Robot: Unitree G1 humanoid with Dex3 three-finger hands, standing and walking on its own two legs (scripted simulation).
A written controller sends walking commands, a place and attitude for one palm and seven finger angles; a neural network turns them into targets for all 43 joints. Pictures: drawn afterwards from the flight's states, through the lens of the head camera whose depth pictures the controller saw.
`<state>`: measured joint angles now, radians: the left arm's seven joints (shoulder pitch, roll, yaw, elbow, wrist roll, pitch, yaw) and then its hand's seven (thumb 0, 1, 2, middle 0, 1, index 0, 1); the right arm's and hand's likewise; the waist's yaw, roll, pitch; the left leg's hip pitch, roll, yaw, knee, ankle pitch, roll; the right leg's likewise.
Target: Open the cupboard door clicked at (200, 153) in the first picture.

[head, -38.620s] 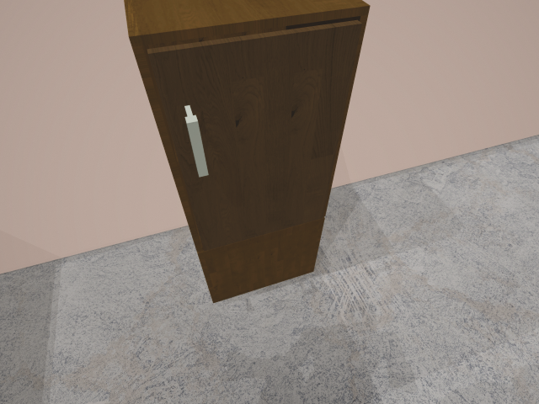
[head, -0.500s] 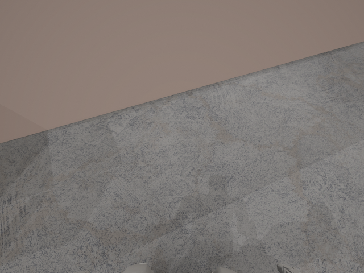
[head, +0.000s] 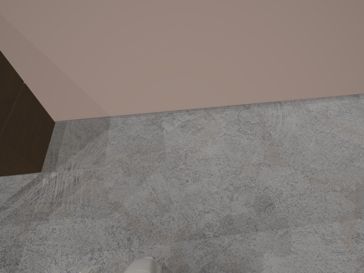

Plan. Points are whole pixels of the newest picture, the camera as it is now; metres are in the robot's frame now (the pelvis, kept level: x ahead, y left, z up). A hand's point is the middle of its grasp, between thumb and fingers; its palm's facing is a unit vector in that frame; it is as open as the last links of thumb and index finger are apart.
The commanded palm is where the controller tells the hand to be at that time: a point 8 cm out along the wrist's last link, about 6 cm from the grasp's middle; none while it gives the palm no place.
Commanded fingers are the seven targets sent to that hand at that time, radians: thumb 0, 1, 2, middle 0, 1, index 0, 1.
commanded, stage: turn to face it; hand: left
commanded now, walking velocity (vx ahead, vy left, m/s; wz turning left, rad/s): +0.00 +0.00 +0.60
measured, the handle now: out of the picture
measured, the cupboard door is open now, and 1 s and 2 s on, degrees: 45 45 45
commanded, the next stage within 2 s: take the last steps up to it in 1.34 s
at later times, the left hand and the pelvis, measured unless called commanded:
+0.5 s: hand out of the picture +0.07 +0.22 -0.15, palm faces +0.31 -0.90 -0.31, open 7.3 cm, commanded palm none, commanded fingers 0.00 0.90 0.90 -0.20 -0.30 -0.20 -0.30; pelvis +0.02 -0.02 -0.01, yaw +18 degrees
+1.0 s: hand out of the picture -0.01 +0.21 -0.17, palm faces +0.61 -0.75 -0.27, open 7.4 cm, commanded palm none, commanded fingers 0.00 0.90 0.90 -0.20 -0.30 -0.20 -0.30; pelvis +0.05 -0.02 -0.01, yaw +36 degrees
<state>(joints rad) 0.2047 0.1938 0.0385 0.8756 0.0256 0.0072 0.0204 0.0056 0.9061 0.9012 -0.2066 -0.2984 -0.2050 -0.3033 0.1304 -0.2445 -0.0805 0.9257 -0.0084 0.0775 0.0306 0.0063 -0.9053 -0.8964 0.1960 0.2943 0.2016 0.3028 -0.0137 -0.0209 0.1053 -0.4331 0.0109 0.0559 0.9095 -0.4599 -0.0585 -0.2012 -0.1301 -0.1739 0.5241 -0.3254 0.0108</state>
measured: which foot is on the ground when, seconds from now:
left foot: up 0.00-0.08, down 0.10-0.46, up 0.48-0.78, down 0.80-1.00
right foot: down 0.00-0.10, up 0.12-0.44, down 0.46-0.78, up 0.80-1.00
